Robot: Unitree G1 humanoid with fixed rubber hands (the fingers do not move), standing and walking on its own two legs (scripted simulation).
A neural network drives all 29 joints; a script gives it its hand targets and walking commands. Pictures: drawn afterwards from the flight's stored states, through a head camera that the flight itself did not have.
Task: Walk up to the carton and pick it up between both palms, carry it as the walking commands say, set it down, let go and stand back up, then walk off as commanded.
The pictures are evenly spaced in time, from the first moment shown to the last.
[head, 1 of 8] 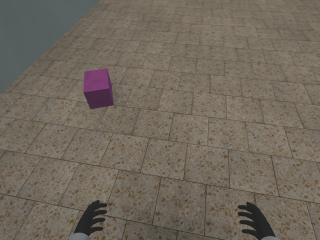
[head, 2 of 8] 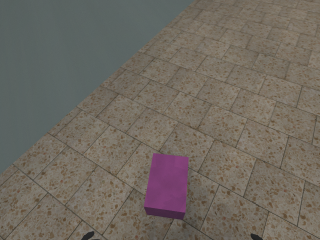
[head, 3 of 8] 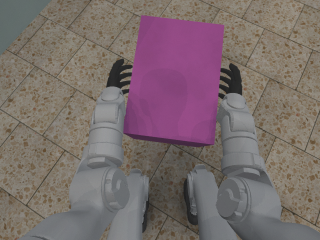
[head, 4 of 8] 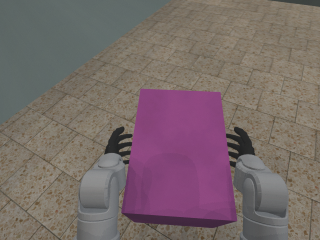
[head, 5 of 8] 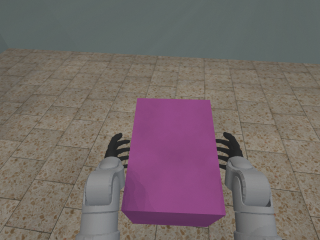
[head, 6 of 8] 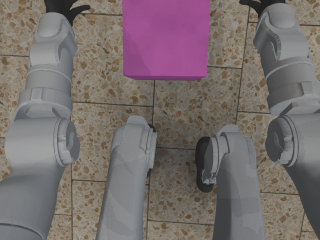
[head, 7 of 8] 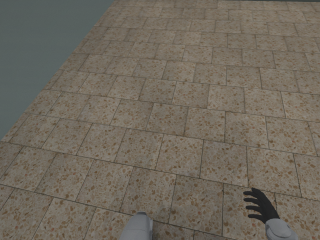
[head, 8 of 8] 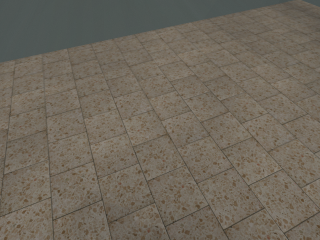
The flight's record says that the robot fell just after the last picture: no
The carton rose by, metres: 0.71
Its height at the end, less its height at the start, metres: +0.00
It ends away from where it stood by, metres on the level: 0.64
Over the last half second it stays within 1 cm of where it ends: yes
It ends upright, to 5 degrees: yes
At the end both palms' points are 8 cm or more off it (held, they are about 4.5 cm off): yes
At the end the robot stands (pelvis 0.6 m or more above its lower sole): yes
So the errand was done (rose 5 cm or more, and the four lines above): yes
